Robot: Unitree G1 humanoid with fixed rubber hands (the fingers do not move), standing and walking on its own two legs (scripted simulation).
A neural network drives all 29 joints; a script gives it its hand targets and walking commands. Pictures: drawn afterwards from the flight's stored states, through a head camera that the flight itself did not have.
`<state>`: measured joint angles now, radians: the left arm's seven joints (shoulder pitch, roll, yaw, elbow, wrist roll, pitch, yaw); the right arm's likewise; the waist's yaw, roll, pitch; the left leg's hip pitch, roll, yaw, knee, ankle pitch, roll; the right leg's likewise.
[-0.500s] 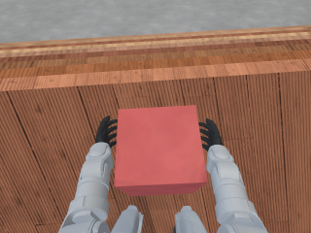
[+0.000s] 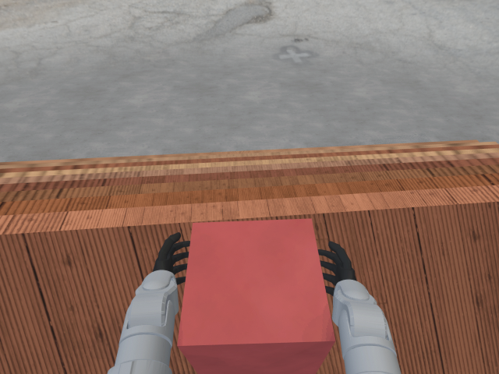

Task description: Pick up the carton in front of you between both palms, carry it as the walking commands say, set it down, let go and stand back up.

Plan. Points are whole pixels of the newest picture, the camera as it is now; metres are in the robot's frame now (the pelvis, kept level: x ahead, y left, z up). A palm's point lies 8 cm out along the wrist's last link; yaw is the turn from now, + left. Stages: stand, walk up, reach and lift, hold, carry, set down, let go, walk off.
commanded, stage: reach and lift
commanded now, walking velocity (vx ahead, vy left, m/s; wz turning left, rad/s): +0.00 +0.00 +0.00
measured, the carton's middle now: (255, 304) +0.29 +0.00 -0.06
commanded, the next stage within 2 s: hold in 1.02 s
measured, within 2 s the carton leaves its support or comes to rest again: neither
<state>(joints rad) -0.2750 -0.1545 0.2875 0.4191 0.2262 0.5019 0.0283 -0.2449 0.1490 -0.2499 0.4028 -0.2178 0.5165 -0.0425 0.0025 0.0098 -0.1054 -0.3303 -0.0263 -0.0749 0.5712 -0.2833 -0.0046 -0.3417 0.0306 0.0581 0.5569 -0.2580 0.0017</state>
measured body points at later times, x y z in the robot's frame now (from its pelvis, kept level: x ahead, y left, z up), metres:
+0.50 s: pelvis -0.01 +0.00 +0.01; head -0.04 +0.00 +0.46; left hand +0.31 +0.15 +0.04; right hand +0.30 -0.15 +0.03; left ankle +0.01 +0.12 -0.73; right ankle +0.02 -0.12 -0.73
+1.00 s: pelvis +0.00 +0.00 +0.01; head -0.03 +0.00 +0.46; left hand +0.31 +0.15 +0.05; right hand +0.30 -0.15 +0.04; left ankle +0.01 +0.12 -0.73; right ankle +0.02 -0.12 -0.73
